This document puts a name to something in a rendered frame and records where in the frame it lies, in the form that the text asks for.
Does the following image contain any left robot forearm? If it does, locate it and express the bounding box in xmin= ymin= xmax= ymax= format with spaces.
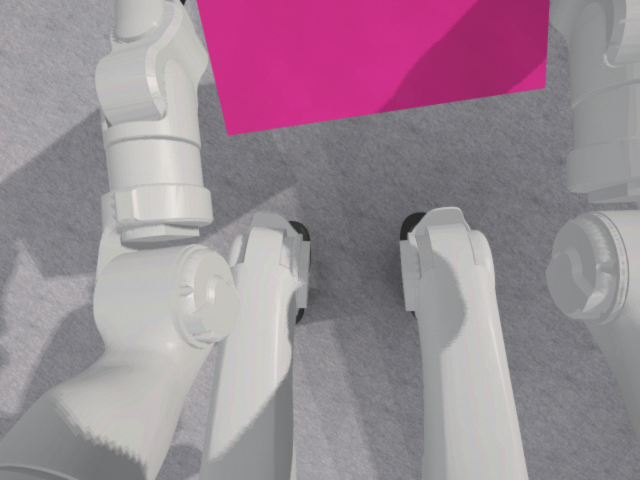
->
xmin=93 ymin=0 xmax=214 ymax=326

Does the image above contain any left robot upper arm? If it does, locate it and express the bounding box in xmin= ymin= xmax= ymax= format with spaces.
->
xmin=0 ymin=244 xmax=240 ymax=480

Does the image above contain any robot right foot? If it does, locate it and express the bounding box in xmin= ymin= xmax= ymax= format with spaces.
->
xmin=400 ymin=212 xmax=426 ymax=319

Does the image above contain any carton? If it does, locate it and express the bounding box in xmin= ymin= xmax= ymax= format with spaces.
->
xmin=196 ymin=0 xmax=550 ymax=136

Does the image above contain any right robot upper arm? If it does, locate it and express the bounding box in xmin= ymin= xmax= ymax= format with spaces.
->
xmin=546 ymin=210 xmax=640 ymax=443

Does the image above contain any right robot forearm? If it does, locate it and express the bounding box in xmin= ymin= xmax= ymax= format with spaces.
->
xmin=549 ymin=0 xmax=640 ymax=210

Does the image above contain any robot left foot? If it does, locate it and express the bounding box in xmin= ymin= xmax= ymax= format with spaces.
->
xmin=289 ymin=221 xmax=311 ymax=324

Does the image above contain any robot foot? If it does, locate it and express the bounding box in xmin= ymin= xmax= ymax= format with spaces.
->
xmin=400 ymin=212 xmax=426 ymax=319
xmin=289 ymin=221 xmax=311 ymax=324

